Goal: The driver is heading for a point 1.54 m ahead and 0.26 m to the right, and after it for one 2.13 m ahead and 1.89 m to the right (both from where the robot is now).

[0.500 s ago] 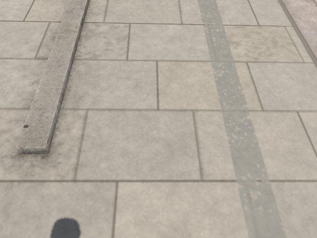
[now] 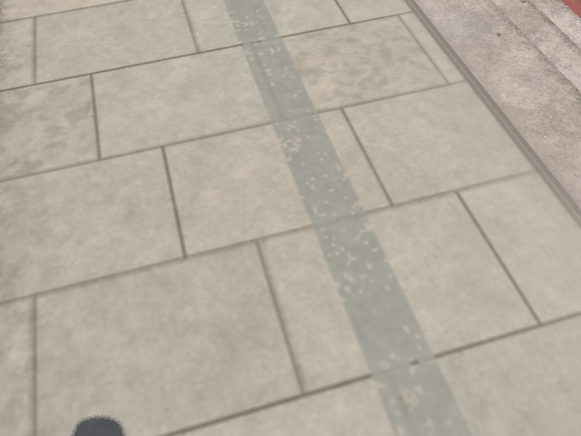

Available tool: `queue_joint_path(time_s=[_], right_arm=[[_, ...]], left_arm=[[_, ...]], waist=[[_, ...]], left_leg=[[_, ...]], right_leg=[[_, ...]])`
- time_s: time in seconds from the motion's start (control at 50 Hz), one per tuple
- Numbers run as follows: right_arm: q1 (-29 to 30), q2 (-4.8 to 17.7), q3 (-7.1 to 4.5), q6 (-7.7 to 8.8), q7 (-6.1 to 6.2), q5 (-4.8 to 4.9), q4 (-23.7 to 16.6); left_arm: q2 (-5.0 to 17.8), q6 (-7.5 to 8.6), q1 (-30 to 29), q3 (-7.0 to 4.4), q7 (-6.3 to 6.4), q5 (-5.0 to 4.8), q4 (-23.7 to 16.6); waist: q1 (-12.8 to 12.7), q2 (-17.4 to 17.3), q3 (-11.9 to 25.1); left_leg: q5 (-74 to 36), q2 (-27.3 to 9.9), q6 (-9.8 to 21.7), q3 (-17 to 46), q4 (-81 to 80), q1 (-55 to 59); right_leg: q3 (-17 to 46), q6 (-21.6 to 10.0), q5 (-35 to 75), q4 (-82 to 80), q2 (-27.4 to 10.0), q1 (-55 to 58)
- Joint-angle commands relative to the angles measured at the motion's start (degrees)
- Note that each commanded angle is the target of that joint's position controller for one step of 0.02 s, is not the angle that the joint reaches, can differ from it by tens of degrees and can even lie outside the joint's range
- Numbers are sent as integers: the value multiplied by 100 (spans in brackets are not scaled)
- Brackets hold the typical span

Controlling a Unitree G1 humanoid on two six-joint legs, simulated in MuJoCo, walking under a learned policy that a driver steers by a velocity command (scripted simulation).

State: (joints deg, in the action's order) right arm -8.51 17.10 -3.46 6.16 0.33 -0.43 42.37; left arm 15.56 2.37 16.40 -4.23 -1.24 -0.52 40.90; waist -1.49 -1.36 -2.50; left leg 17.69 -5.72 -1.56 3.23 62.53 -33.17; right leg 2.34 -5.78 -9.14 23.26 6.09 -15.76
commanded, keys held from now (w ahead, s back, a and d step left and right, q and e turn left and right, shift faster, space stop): w+e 0.48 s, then w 0.38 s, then w+q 0.14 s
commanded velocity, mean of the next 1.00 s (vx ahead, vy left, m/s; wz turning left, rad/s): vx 0.50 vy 0.00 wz -0.39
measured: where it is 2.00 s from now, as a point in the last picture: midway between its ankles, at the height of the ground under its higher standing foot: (383, 217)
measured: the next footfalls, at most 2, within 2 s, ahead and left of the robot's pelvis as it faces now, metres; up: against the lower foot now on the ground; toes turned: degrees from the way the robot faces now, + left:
left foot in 0.28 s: +0.34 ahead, +0.14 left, +0.00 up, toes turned -14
right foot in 0.80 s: +0.51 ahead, -0.21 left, +0.00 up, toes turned -24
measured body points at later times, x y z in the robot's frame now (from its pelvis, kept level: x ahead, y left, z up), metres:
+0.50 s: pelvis +0.27 +0.04 +0.00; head +0.29 +0.05 +0.45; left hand +0.48 +0.28 -0.10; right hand +0.27 -0.25 -0.10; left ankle +0.30 +0.14 -0.74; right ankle +0.25 -0.10 -0.66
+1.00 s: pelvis +0.50 -0.11 +0.00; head +0.52 -0.13 +0.45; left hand +0.70 +0.11 -0.10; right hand +0.49 -0.41 -0.12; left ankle +0.57 +0.04 -0.66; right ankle +0.48 -0.19 -0.74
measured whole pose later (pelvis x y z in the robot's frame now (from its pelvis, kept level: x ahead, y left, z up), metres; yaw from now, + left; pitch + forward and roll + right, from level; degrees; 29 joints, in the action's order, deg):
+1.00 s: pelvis +0.50 -0.11 +0.00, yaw -22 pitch +1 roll -1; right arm -12.6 18.1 -2.9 3.7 -0.8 1.6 47.8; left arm 14.9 4.1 15.8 -3.3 -1.4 0.4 41.4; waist -0.5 -2.6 -1.6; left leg 16.5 -6.3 -0.4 1.8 63.9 -33.3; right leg -4.0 -3.7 -10.0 20.5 2.8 -11.9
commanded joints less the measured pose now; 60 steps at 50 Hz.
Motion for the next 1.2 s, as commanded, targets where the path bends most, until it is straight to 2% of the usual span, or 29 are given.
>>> queue_joint_path(time_s=[0.02,0.1,0.16,0.22,0.26,0.28,0.3,0.32,0.34,0.36,0.38,0.4,0.44,0.54,0.62,0.7,0.74,0.78,0.8,0.82,0.84,0.86,0.88,0.9,0.92,0.98,1.06,1.12,1.2], right_arm=[[-26,403,-110,-43,21,-64,-359],[838,237,-13,-8,-59,-5,-554],[1196,372,-40,49,-132,80,-685],[1091,584,-128,121,-180,96,-705],[411,700,-226,169,-149,77,-538],[-278,911,-308,195,-107,-17,-452],[-1042,1387,-418,166,-63,-122,-369],[-1311,1333,-428,92,-123,-6,-194],[-1002,820,-297,65,-113,57,-316],[-736,613,-227,10,-87,38,-354],[-481,488,-171,-22,-82,0,-348],[-332,371,-126,-29,-71,-28,-314],[-282,361,-127,11,-65,-26,-237],[-538,648,-206,53,-77,-10,66],[-734,818,-211,-32,-79,100,261],[-1158,1018,-245,-158,-88,212,540],[-1152,1132,-267,-229,-72,257,623],[-1093,1088,-217,-279,-32,277,675],[-1080,827,-95,-248,-11,131,554],[-1635,94,151,-127,-73,2,337],[-1317,624,34,1,-115,151,431],[-799,858,-45,58,-143,316,224],[-584,783,-21,69,-128,299,205],[-510,741,-37,38,-114,206,239],[-647,704,-55,-44,-124,190,299],[-826,382,-11,-279,-104,209,374],[-316,323,-21,-323,-105,171,215],[214,212,33,-281,-205,152,55],[804,164,78,-279,-332,151,-273]], left_arm=[[931,133,-202,-239,124,-19,-462],[973,80,125,-254,198,-65,-339],[990,47,396,-264,204,-109,-226],[959,-2,434,-267,231,-102,-207],[817,-38,309,-228,232,-83,-264],[524,-22,259,-121,212,-41,-345],[162,13,776,-12,217,-69,-472],[384,56,1087,3,227,-182,-556],[892,35,738,-119,229,-200,-454],[1003,-6,253,-158,223,-135,-526],[935,-29,38,-166,211,-75,-579],[853,-53,-35,-185,185,-61,-611],[608,-115,38,-152,139,-113,-624],[347,-110,-387,-52,113,-58,-770],[212,15,-1141,54,-31,-39,-908],[274,65,-1708,76,-135,-75,-1141],[434,75,-1576,14,-149,-46,-1159],[832,64,-237,-218,-94,8,-753],[1228,21,768,-360,-5,30,-534],[1820,18,891,-418,38,41,-496],[1321,47,999,-300,25,6,-532],[1092,89,667,-204,13,21,-492],[903,111,322,-147,14,14,-485],[719,131,7,-96,-2,43,-489],[558,174,-189,-50,-9,91,-499],[603,341,-326,-91,1,99,-332],[693,406,-219,-126,87,157,-89],[805,401,-146,-144,135,122,30],[930,287,216,-202,171,32,299]], waist=[[209,335,427],[-137,567,267],[-266,631,226],[-142,780,263],[238,863,490],[570,605,1064],[569,-639,1924],[469,-1843,2102],[583,-1003,1319],[595,-560,774],[475,-344,429],[352,-417,240],[243,-593,173],[291,-237,142],[523,-176,-56],[632,-252,-235],[423,-398,-98],[-348,-369,752],[-756,41,1495],[-273,1583,2157],[-579,1142,2530],[-534,999,1598],[-357,670,1123],[-173,520,785],[30,591,653],[265,540,388],[163,433,66],[-39,390,-103],[-275,306,-292]], left_leg=[[-691,-7,-190,-17,-812,-298],[-2079,345,-226,-39,-2532,168],[-2202,496,-169,70,-3066,422],[-1618,550,11,182,-3409,708],[-1409,574,240,24,-3745,1680],[-1292,12,532,469,-3646,2902],[-678,-1281,1221,2332,-3800,4939],[905,-1979,1709,4348,-4395,5386],[1576,-1759,1500,3844,-4595,4752],[1122,-1516,1266,2921,-4619,4048],[439,-1253,1176,2252,-4749,3396],[-58,-1051,1113,1755,-4888,2976],[-607,-863,1098,1075,-5152,2567],[-1769,-886,1296,200,-5384,2738],[-1989,-741,1189,-402,-5422,2805],[-2295,-1019,1144,-388,-5253,3389],[-3451,-1088,1050,-468,-4816,3658],[-4909,-745,777,-910,-3209,3277],[-3483,-511,541,-1022,-1605,2005],[978,552,165,-839,477,-247],[1593,488,194,113,1237,-804],[1196,208,254,63,1348,-1268],[689,-45,283,-10,1046,-1150],[350,-192,250,-23,702,-913],[87,-315,225,54,529,-541],[-325,-305,82,154,206,-271],[-1585,-166,12,323,-875,-669],[-2387,-45,83,0,-1876,-459],[-2196,27,288,-208,-2561,-719]], right_leg=[[1477,-1104,1472,-1074,-1409,264],[1256,-758,681,-982,-1097,16],[1627,-686,283,-752,-1244,222],[2135,-565,174,-256,-1400,666],[2162,-367,451,337,-1179,604],[1838,-163,342,1441,-875,177],[1027,260,-1241,3371,-128,-1420],[780,402,-2607,4605,-194,-2757],[895,465,-2118,5114,-536,-3129],[666,492,-1649,5160,-726,-3108],[582,512,-1304,4943,-890,-2913],[572,510,-1077,4694,-1050,-2720],[417,528,-843,4466,-1179,-2399],[424,623,99,3337,-1194,-2599],[-12,557,937,1878,-1081,-2180],[-251,383,528,1142,-971,-2052],[-411,190,77,859,-780,-1594],[-681,-117,429,417,-414,518],[280,-413,695,702,-1192,2347],[3191,-1366,-84,176,-2729,3989],[3977,-1492,-554,-359,-2881,3960],[3021,-1229,-210,-417,-2630,3332],[2215,-1021,253,-492,-2369,2559],[1718,-898,624,-677,-2173,1868],[1376,-828,876,-893,-2037,1379],[733,-860,1073,-1437,-2043,692],[-109,-642,1217,-1657,-1905,751],[-621,-454,1218,-1753,-1833,819],[-885,-343,1455,-1532,-2091,1668]])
